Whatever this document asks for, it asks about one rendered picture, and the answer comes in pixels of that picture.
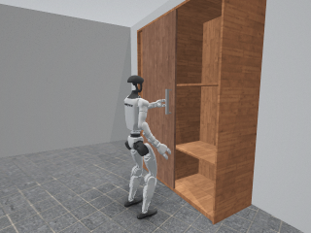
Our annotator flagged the robot right hand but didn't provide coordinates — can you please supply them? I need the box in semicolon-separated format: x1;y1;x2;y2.
156;144;171;160

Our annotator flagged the robot right upper arm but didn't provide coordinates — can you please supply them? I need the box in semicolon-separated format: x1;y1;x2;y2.
138;98;150;130

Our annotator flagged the left robot shin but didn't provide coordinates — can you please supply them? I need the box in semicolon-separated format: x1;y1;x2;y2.
128;167;143;202

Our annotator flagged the robot left forearm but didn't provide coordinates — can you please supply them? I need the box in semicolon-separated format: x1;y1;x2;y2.
148;102;157;109

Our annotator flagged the handle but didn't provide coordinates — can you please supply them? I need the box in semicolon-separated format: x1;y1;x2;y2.
165;88;172;115

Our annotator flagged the robot left hand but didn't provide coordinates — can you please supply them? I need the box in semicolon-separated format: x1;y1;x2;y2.
156;99;165;108

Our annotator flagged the humanoid robot torso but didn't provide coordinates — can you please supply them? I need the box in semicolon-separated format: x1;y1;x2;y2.
124;95;144;150

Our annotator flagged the wardrobe door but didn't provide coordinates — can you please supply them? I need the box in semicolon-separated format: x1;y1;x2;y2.
140;32;144;163
142;9;178;189

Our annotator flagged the robot right forearm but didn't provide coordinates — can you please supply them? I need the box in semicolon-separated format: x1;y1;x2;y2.
142;122;160;148

